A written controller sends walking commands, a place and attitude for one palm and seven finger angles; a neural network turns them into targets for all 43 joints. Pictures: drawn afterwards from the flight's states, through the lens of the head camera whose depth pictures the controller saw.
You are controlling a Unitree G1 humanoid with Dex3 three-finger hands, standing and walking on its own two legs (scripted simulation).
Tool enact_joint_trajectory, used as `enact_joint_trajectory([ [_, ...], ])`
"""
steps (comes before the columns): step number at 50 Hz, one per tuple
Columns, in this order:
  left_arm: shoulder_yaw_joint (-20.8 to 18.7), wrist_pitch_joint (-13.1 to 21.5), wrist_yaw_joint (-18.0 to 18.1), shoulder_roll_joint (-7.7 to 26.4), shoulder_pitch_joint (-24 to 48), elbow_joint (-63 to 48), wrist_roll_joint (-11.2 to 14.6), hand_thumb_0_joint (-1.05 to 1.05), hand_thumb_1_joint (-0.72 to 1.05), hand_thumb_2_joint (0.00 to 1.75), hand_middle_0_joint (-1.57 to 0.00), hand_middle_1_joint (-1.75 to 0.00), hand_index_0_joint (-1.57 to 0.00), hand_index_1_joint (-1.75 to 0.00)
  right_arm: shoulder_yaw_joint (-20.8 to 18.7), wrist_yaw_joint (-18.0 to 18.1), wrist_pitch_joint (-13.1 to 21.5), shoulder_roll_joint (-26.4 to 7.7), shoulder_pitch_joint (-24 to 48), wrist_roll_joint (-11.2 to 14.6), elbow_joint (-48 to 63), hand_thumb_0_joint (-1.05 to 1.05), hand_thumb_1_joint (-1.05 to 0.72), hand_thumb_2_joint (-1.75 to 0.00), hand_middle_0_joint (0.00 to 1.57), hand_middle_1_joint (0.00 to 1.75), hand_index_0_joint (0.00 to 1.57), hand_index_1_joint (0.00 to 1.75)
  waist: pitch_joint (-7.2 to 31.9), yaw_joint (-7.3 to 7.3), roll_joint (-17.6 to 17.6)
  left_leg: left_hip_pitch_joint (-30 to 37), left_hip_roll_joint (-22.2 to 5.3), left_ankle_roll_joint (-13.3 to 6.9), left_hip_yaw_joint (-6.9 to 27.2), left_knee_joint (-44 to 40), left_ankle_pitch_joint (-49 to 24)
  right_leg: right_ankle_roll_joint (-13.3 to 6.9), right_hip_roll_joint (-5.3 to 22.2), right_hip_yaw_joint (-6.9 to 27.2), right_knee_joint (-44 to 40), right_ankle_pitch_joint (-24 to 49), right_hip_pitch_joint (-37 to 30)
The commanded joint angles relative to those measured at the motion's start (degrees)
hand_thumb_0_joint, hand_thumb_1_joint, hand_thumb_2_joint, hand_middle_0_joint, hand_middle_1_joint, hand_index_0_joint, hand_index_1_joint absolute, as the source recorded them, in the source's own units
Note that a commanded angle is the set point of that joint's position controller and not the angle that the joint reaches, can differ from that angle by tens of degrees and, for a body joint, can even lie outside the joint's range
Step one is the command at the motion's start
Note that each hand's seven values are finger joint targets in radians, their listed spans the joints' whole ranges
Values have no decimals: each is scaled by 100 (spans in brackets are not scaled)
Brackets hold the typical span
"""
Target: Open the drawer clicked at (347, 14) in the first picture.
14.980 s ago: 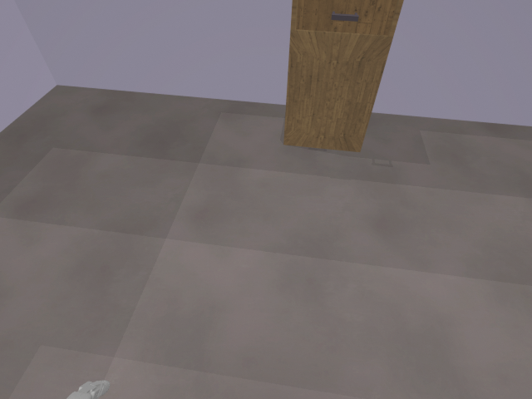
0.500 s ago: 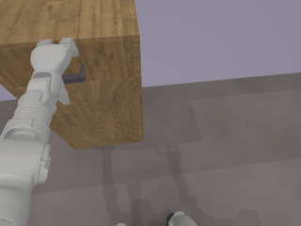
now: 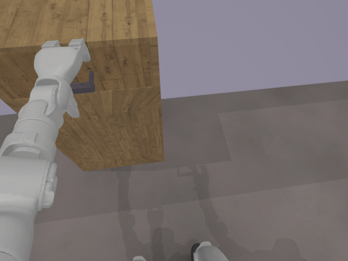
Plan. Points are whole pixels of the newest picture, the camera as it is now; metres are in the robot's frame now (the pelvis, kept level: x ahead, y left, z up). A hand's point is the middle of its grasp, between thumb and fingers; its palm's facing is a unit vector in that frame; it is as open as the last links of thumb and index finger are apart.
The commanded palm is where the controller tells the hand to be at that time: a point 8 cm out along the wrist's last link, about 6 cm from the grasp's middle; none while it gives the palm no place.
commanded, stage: move the hooked fingers above the handle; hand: left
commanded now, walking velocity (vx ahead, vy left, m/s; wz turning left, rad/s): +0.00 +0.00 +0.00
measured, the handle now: (72, 82) +0.57 +0.23 +0.02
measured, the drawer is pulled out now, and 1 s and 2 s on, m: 0.00 0.00 0.00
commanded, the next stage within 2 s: lower the fingers behind the handle in 0.18 s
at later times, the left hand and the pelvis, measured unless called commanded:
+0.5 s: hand (64, 91) +0.51 +0.23 +0.05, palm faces -0.09 -0.01 -1.00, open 13.8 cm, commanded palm +0.50 +0.23 +0.10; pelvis +0.00 +0.00 +0.00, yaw +0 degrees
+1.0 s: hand (62, 93) +0.52 +0.24 +0.03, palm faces -0.08 +0.00 -1.00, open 13.8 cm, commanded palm +0.51 +0.23 +0.06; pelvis +0.00 +0.01 -0.01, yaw -1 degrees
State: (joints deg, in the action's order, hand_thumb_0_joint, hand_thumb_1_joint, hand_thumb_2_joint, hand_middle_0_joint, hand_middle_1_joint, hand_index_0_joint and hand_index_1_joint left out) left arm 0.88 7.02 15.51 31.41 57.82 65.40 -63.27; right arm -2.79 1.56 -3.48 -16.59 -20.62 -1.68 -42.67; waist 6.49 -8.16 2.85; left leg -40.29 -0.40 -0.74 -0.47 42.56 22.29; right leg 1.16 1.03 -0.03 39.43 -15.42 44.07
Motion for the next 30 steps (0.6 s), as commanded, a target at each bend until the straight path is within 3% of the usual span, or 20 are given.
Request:
enact_joint_trajectory([
  [1, -769, -531, 515, 2096, 2494, -799, -10, 0, -50, 30, -30, -120, -30, -120, -254, -15, 13, -926, -822, -70, 239, 0, -90, -90, 20, 30, 20, 30, 2869, 142, 187, 1005, 190, -66, -80, -246, -2703, -256, -299, -160, -14, 1973, -1889],
  [2, -678, -652, 506, 2106, 2464, -716, -42, 0, -50, 30, -30, -120, -30, -120, -241, -30, -14, -935, -840, -51, 267, 0, -90, -90, 20, 30, 20, 30, 2874, 124, 236, 947, 190, -56, -99, -268, -2644, -238, -287, -146, -17, 1997, -1949],
  [4, -613, -850, 478, 2152, 2607, -647, -69, 0, -50, 30, -30, -120, -30, -120, -228, -8, -51, -956, -781, -14, 287, 0, -90, -90, 20, 30, 20, 30, 2757, 49, -32, 780, 192, -86, -135, -318, -2369, -198, -277, -130, -76, 1943, -2026],
  [5, -686, -916, 454, 2247, 2536, -619, -58, 0, -50, 30, -30, -120, -30, -120, -219, -9, -67, -974, -765, 2, 297, 0, -90, -90, 20, 30, 20, 30, 2746, 100, -89, 765, 197, -96, -143, -359, -2282, -196, -277, -126, -108, 1889, -2089],
  [9, -549, -968, 167, 2136, 2371, -586, 59, 0, -50, 30, -30, -120, -30, -120, -218, 57, -82, -972, -699, 69, 364, 0, -90, -90, 20, 30, 20, 30, 2717, 67, -267, 836, 188, -138, -180, -464, -2037, -156, -258, -72, -243, 1818, -2246],
  [11, -387, -806, -33, 1956, 2512, -744, 92, 0, -50, 30, -30, -120, -30, -120, -237, 116, -56, -957, -756, 92, 397, 0, -90, -90, 20, 30, 20, 30, 2740, -24, -302, 994, 171, -157, -159, -485, -2031, -158, -262, -56, -318, 1803, -2223],
  [14, -215, -492, -279, 1812, 2566, -863, 102, 0, -50, 30, -30, -120, -30, -120, -259, 193, 23, -945, -832, 127, 353, 0, -90, -90, 20, 30, 20, 30, 2406, -129, -214, 1079, 144, -172, -103, -516, -1724, -156, -270, -43, -419, 1422, -1870],
  [16, -10, -214, -366, 1476, 2628, -918, 117, 0, -50, 30, -30, -120, -30, -120, -297, 231, 70, -903, -930, 119, 338, 0, -90, -90, 20, 30, 20, 30, 2281, -242, -251, 1163, 149, -181, -79, -465, -1721, -177, -290, -45, -457, 1341, -1645],
  [17, -112, -83, -373, 1587, 2554, -950, 118, 0, -50, 30, -30, -120, -30, -120, -301, 240, 91, -908, -979, 96, 285, 0, -90, -90, 20, 30, 20, 30, 2266, -200, -125, 1169, 141, -166, -50, -434, -1740, -184, -280, -55, -401, 1289, -1551],
  [22, -280, 313, -108, 1576, 2456, -1062, 98, 0, -50, 30, -30, -120, -30, -120, -342, 189, 134, -870, -1079, -9, 221, 0, -90, -90, 20, 30, 20, 30, 2542, -122, 251, 1217, 161, -105, 12, -171, -2122, -251, -305, -95, -126, 1338, -1202],
  [23, -471, 324, 14, 1783, 2493, -1148, 99, 0, -50, 30, -30, -120, -30, -120, -327, 157, 127, -898, -1076, -32, 206, 0, -90, -90, 20, 30, 20, 30, 2550, -64, 344, 1155, 152, -86, 27, -123, -2228, -268, -309, -104, -43, 1414, -1184],
  [25, -510, 261, 252, 1734, 2420, -1148, 43, 0, -50, 30, -30, -120, -30, -120, -339, 96, 121, -875, -1071, -82, 213, 0, -90, -90, 20, 30, 20, 30, 2804, -36, 424, 1146, 165, -68, 16, -5, -2506, -270, -314, -125, 82, 1589, -1205],
  [26, -634, 209, 350, 1839, 2404, -1109, 42, 0, -50, 30, -30, -120, -30, -120, -333, 65, 115, -899, -1066, -89, 185, 0, -90, -90, 20, 30, 20, 30, 2820, -16, 318, 1060, 165, -66, 23, 43, -2646, -275, -325, -146, 122, 1696, -1237],
  [27, -586, 132, 447, 1857, 2499, -1074, 4, 0, -50, 30, -30, -120, -30, -120, -327, 43, 103, -908, -1063, -102, 162, 0, -90, -90, 20, 30, 20, 30, 2809, -58, 373, 970, 162, -57, 27, 64, -2597, -257, -315, -145, 159, 1698, -1215],
  [30, -685, -174, 626, 1966, 2379, -966, -45, 0, -50, 30, -30, -120, -30, -120, -322, -38, 64, -944, -1022, -123, 156, 0, -90, -90, 20, 30, 20, 30, 3011, 13, 496, 1021, 153, -33, 19, 136, -2817, -263, -328, -173, 247, 1805, -1248],
])
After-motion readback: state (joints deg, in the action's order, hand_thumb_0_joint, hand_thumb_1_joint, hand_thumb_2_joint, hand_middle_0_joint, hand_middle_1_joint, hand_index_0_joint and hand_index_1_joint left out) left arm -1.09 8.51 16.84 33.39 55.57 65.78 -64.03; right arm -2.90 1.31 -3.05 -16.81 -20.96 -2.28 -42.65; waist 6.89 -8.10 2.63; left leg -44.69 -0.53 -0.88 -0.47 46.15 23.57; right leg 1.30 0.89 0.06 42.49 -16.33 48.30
